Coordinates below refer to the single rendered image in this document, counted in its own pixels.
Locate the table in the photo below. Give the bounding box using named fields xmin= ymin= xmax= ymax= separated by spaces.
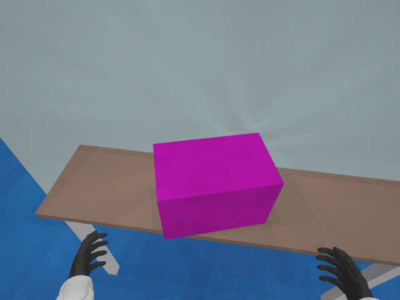
xmin=35 ymin=144 xmax=400 ymax=300

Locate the carton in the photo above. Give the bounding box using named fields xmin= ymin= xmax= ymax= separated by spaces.
xmin=153 ymin=132 xmax=284 ymax=240

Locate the robot left forearm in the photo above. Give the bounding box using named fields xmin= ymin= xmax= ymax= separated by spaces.
xmin=56 ymin=275 xmax=94 ymax=300

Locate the right robot hand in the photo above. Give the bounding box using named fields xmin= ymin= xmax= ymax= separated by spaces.
xmin=316 ymin=247 xmax=374 ymax=300

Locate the left robot hand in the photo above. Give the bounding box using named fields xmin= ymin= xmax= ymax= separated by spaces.
xmin=69 ymin=231 xmax=108 ymax=278

